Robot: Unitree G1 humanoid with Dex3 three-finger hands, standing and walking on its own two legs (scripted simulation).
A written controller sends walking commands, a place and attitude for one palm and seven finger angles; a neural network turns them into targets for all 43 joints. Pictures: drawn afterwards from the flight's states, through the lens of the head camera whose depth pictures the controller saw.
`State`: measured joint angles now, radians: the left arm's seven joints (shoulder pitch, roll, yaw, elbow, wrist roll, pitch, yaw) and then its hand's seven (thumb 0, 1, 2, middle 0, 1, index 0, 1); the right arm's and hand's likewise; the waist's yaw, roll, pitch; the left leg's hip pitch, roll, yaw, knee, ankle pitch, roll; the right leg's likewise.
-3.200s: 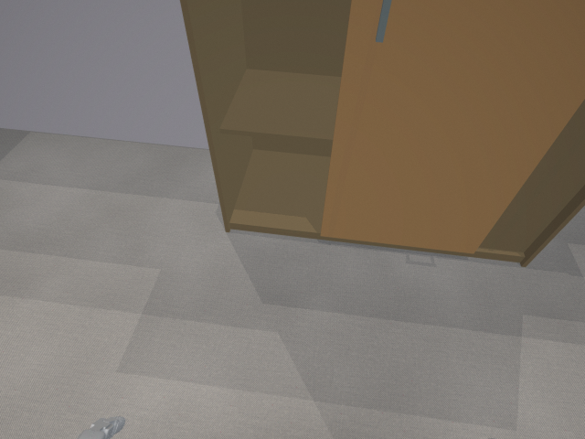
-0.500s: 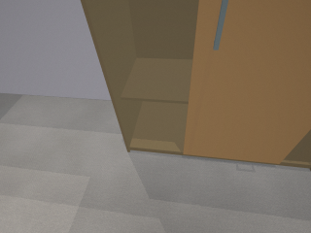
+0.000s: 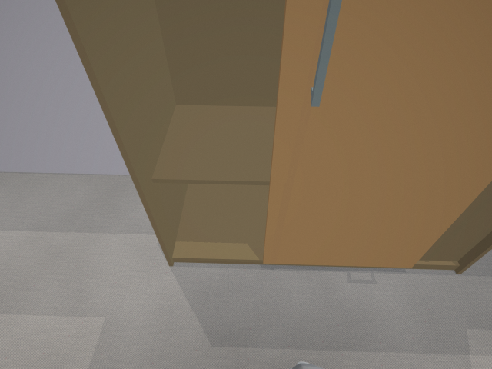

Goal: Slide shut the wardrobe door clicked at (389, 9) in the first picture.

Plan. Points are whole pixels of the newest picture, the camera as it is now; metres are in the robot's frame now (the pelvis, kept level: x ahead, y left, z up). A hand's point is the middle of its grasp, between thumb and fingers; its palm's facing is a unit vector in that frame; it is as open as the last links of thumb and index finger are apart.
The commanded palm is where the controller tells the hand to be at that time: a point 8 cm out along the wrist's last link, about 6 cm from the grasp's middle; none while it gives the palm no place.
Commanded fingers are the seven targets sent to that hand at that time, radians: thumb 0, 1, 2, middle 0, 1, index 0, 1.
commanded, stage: take the last steps up to it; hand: right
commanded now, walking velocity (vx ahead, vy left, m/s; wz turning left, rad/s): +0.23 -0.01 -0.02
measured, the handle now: (329, 20) +0.63 -0.13 +0.27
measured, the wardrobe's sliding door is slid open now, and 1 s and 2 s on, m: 0.40 0.40 0.40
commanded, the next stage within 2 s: come to a stop and stand still in 0.24 s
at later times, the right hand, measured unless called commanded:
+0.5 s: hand (365, 331) +0.23 -0.23 -0.17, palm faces +0.02 +0.98 -0.20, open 7.4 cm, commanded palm none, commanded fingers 0.00 -0.90 -0.90 0.20 0.30 0.20 0.30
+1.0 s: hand (399, 363) +0.18 -0.28 -0.18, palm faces +0.03 +0.97 -0.24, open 7.4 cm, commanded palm none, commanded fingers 0.00 -0.90 -0.90 0.20 0.30 0.20 0.30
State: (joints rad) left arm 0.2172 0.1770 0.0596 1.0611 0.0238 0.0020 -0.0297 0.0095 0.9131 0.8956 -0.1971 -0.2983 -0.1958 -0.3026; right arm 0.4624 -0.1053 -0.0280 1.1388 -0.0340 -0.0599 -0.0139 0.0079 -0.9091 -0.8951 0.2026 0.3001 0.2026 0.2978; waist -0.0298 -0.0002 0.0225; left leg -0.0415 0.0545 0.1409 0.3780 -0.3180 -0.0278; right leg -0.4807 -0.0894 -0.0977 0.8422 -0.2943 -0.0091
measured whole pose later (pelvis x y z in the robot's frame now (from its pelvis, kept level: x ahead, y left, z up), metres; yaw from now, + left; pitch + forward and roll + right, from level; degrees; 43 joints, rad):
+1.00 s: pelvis +0.13 -0.09 -0.01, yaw +1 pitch -2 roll +0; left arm 0.25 0.20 0.03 0.90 0.03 0.02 0.02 0.01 0.91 0.90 -0.20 -0.30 -0.20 -0.30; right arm 0.26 -0.20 -0.03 0.97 -0.02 0.07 -0.03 0.01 -0.91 -0.89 0.20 0.30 0.20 0.30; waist 0.00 -0.01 0.01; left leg -0.38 0.04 0.01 0.77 -0.40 0.02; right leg -0.21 0.01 -0.11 0.61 -0.36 -0.07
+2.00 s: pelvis +0.16 -0.05 +0.00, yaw +0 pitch +0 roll -1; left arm 0.28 0.16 -0.03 1.13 0.01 -0.04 0.03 0.00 0.91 0.90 -0.20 -0.30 -0.20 -0.30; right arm 0.27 -0.14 0.01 1.12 -0.01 -0.03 -0.04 0.02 -0.93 -0.89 0.20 0.30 0.20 0.30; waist 0.01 -0.04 0.02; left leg -0.20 -0.02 0.03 0.43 -0.23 0.04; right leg -0.10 0.00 -0.08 0.37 -0.26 -0.01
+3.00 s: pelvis +0.17 -0.03 +0.01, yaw +0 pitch +0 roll +0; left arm 0.35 0.12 -0.03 1.15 0.01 -0.03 0.04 0.00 0.91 0.90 -0.20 -0.30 -0.20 -0.30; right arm 0.32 -0.13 0.01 1.13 0.00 -0.04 -0.04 0.01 -0.92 -0.90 0.20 0.30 0.20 0.30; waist 0.00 -0.01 0.01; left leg -0.16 -0.06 0.06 0.39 -0.22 0.07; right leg -0.10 -0.04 -0.06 0.37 -0.27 0.02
